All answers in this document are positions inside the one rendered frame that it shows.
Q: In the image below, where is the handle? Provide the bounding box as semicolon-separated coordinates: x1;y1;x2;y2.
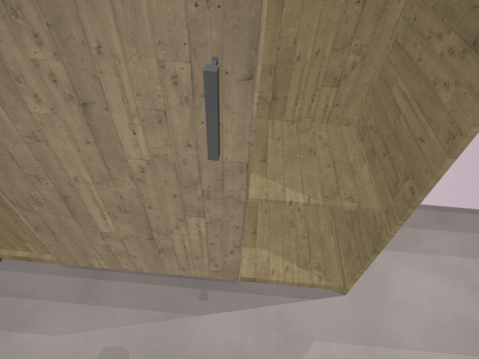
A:
203;57;220;161

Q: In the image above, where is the wardrobe door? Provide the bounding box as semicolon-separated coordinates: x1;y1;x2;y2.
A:
0;0;268;280
0;196;52;254

